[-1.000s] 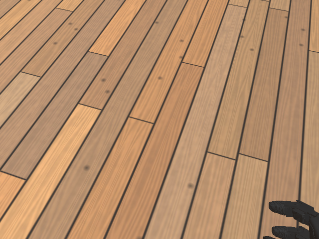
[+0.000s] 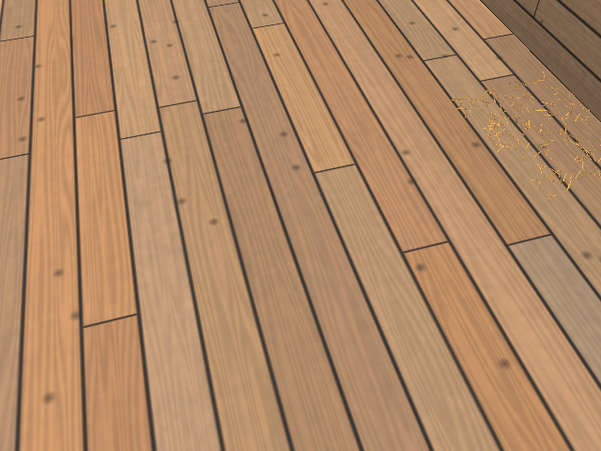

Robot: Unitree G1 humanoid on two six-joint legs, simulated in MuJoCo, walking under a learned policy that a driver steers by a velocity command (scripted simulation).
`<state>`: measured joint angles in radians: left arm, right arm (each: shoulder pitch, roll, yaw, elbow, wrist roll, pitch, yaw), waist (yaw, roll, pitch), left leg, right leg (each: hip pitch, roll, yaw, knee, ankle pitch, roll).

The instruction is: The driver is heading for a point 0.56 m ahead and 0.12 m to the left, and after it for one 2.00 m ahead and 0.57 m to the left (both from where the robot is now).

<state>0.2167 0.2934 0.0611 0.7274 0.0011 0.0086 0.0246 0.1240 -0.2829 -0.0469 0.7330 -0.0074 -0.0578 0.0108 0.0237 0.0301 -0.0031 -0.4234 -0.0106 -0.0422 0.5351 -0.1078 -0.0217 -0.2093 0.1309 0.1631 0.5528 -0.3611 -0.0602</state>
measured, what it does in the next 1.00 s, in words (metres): walks ahead, turning left: right foot, then left foot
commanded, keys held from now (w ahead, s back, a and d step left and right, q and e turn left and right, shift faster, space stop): w+q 0.82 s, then q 0.08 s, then e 0.10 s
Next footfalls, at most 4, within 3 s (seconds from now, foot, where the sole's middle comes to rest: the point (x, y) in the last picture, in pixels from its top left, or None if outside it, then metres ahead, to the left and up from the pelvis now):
0.40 right None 0.25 -0.11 -0.77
0.86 left None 0.47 0.24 -0.77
1.38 right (298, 393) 0.62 0.07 -0.77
1.86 left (197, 409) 0.58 0.30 -0.77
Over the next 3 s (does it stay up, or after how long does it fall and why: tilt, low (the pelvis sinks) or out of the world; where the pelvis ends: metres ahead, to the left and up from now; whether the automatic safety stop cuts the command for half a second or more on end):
stays up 0.54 0.21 0.01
